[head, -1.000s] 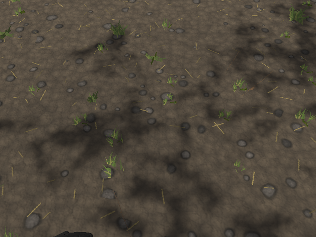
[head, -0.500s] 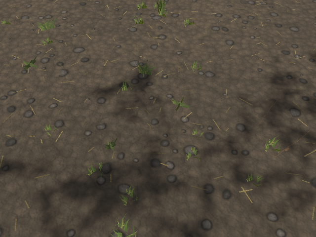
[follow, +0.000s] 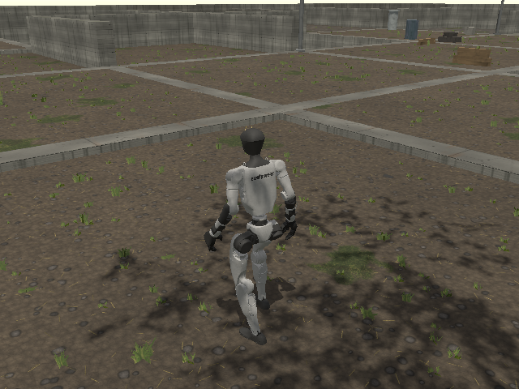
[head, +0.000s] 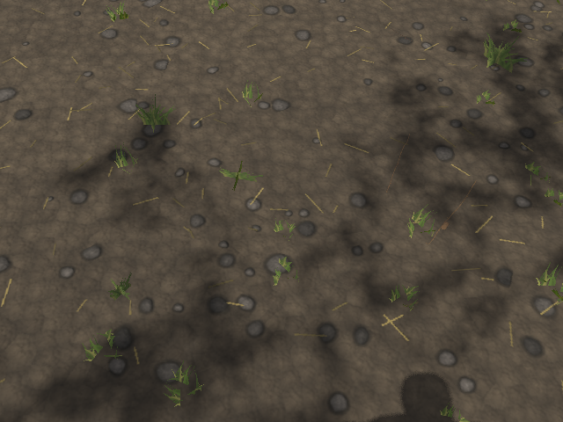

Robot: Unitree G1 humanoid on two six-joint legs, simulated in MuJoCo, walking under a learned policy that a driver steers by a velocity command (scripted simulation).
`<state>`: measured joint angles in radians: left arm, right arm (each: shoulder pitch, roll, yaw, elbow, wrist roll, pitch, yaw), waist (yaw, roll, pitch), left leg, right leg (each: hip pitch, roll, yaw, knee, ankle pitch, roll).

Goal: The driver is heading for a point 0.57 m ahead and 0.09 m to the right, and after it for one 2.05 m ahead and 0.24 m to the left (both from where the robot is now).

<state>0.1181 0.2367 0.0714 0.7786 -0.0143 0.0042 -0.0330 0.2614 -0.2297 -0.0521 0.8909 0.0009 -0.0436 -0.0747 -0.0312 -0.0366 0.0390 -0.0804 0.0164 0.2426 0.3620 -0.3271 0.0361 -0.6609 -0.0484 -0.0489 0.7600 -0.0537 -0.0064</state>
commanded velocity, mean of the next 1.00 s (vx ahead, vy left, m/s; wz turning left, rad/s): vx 0.04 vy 0.00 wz -0.48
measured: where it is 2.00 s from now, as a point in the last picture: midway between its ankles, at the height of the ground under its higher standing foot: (244, 314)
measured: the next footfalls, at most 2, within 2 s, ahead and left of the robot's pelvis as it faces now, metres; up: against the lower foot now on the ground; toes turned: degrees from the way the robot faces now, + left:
right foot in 0.12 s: +0.16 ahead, -0.10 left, +0.00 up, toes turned -8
left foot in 0.54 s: +0.23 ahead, +0.10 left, +0.00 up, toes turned -29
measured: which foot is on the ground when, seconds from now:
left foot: down 0.00-0.12, up 0.14-0.52, down 0.54-0.96, up 0.98-1.00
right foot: up 0.00-0.10, down 0.12-0.54, up 0.56-0.86, down 0.88-1.00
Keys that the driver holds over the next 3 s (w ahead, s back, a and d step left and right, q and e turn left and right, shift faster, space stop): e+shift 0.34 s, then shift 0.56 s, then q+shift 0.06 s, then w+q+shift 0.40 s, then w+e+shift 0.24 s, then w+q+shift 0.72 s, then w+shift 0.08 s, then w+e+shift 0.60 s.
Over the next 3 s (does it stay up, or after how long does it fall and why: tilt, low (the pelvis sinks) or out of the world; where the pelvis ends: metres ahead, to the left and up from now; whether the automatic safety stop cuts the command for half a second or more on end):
stays up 1.75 0.27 0.00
